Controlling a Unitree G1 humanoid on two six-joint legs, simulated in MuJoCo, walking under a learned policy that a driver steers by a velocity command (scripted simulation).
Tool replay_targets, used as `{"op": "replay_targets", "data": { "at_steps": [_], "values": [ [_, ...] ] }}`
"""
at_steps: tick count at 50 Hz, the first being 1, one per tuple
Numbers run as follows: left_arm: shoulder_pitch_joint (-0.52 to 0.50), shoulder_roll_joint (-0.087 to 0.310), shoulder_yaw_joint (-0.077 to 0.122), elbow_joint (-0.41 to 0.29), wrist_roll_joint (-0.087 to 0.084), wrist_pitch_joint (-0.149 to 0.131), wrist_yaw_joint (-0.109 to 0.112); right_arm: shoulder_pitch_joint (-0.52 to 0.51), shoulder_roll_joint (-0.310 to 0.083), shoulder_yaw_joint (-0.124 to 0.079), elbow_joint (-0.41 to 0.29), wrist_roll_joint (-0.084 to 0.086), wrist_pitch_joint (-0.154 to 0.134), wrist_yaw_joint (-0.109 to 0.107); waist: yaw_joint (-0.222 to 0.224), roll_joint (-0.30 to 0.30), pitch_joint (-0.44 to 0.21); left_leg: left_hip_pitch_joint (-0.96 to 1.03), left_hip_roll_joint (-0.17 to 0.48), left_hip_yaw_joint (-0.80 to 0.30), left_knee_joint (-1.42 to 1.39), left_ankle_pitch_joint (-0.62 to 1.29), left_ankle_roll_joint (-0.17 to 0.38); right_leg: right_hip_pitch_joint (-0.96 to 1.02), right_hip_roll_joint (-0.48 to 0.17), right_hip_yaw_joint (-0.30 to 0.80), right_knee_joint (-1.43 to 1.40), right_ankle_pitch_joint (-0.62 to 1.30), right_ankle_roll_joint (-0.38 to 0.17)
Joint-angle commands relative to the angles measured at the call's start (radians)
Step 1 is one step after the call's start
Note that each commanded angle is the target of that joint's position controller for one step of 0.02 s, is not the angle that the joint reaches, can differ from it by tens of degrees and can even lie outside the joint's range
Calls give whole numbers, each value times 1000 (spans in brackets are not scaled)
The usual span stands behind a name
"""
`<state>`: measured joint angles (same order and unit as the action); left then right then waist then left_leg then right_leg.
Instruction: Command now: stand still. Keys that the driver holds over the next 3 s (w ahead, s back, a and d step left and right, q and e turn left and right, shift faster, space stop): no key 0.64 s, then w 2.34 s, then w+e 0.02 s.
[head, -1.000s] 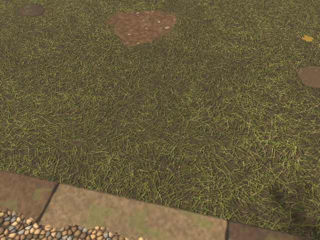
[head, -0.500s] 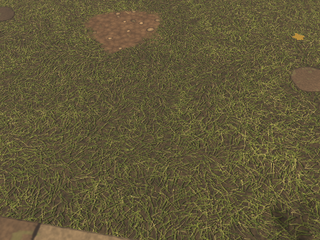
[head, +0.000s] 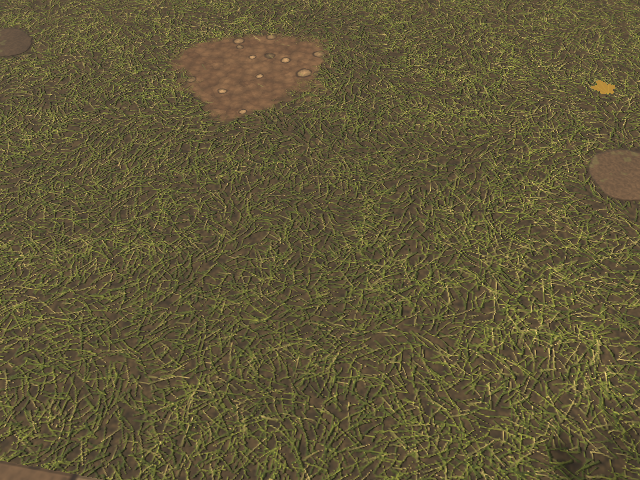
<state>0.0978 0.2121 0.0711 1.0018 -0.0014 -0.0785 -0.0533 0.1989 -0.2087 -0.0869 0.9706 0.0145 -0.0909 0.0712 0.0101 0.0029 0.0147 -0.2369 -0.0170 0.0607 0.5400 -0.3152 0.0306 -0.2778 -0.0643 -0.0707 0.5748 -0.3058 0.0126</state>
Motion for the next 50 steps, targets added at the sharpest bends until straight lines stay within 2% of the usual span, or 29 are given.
{"op": "replay_targets", "data": {
  "at_steps": [1, 15, 32, 33, 34, 35, 36, 37, 38, 39, 41, 42, 43, 44, 45, 46, 47, 48, 49, 50],
  "values": [
    [-11, 117, 22, -33, -2, -9, 5, 19, -95, -17, -35, 0, -12, -3, 7, -14, -57, 8, 41, -49, -63, 262, 30, 45, -14, 20, -68, 236, -48],
    [-23, 114, 18, 15, 0, -4, 16, 45, -109, -14, 2, -4, -13, 1, 5, 3, -34, 21, 55, -64, -56, 255, 37, 39, 2, 7, -67, 188, -36],
    [-7, 111, 8, 59, 1, -1, 18, 71, -118, -9, 34, -6, -11, 3, 4, 3, -15, 26, 56, -72, -53, 250, 41, 32, 3, 2, -62, 171, -29],
    [18, 126, 14, 67, 9, 3, 21, 107, -138, -17, 46, -14, -8, -1, -4, 16, -11, 32, 67, -88, -85, 117, 63, 25, 12, -5, -63, 43, -37],
    [28, 151, 27, 66, 26, 6, 30, 146, -175, -33, 56, -34, -6, -10, -21, 42, 28, 28, 98, -141, -139, -107, 114, -21, 23, -7, -51, -135, -53],
    [5, 144, 30, 54, 43, 7, 38, 190, -181, -40, 67, -54, -8, -23, -48, 76, 80, 42, 166, -252, -219, -313, 173, -98, 26, 5, -25, -211, -69],
    [-33, 108, 25, 34, 53, 4, 46, 236, -163, -37, 80, -65, -14, -39, -70, 119, 107, 103, 262, -395, -298, -405, 234, -184, 29, 11, 32, -192, -77],
    [-63, 70, 15, 14, 60, -3, 53, 246, -132, -26, 85, -60, -16, -54, -77, 139, 136, 159, 341, -486, -352, -414, 273, -250, 22, 24, 57, -151, -91],
    [-77, 42, 6, 0, 64, -10, 61, 246, -99, -13, 88, -52, -14, -67, -78, 128, 146, 182, 379, -515, -378, -359, 285, -259, 9, 45, 69, -131, -104],
    [-71, 32, 3, -7, 64, -17, 66, 229, -91, -6, 83, -49, -12, -77, -73, 114, 128, 185, 375, -492, -391, -301, 276, -217, 7, 54, 84, -147, -113],
    [-2, 39, 5, 2, 55, -29, 61, 102, -119, -6, 45, -47, -4, -88, -9, 84, 122, 82, 294, -342, -388, -235, 226, -7, 36, 8, -19, -134, -126],
    [45, 50, 11, 22, 46, -39, 54, 65, -139, -10, 38, -52, 8, -84, 17, 73, 123, 24, 255, -276, -371, -218, 215, 114, 58, -20, -100, -19, -121],
    [86, 53, 15, 38, 46, -49, 48, 68, -147, -11, 45, -64, 18, -76, 25, 74, 115, -23, 230, -236, -341, -184, 212, 211, 72, -21, -116, 49, -115],
    [160, 56, 18, 52, 50, -59, 43, 80, -139, -9, 57, -78, 21, -68, 50, 60, 92, -60, 207, -203, -266, -150, 205, 297, 63, 2, -119, 56, -119],
    [285, 80, 27, 80, 58, -67, 45, 76, -102, -1, 57, -99, 15, -60, 99, -23, 68, -141, 139, -135, -85, -88, 165, 382, -12, 121, -147, 24, -171],
    [476, 139, 36, 119, 70, -72, 51, 18, -26, 15, 18, -114, 1, -44, 164, -232, 10, -368, -14, -40, 269, -130, 72, 583, -201, 497, -287, 76, -328],
    [612, 144, 24, 143, 98, -73, 45, -10, -18, 12, 11, -97, -21, -34, 215, -187, 62, -602, -49, -196, 489, -228, 86, 685, -313, 675, -402, 88, -387],
    [529, 122, 15, 128, 100, -77, 38, -29, -26, 9, 6, -75, -40, -35, 161, -112, 141, -707, -12, -251, 600, -155, 115, 654, -323, 595, -417, 42, -349],
    [427, 76, 2, 102, 91, -69, 33, -5, -64, -1, 26, -73, -44, -43, 113, -42, 137, -669, 25, -216, 665, -71, 124, 580, -282, 478, -415, 38, -310],
    [377, 43, -12, 87, 84, -62, 32, 27, -51, -2, 32, -83, -39, -44, 69, -27, 118, -601, 52, -180, 657, -14, 132, 502, -244, 383, -417, 104, -290]
  ]
}}
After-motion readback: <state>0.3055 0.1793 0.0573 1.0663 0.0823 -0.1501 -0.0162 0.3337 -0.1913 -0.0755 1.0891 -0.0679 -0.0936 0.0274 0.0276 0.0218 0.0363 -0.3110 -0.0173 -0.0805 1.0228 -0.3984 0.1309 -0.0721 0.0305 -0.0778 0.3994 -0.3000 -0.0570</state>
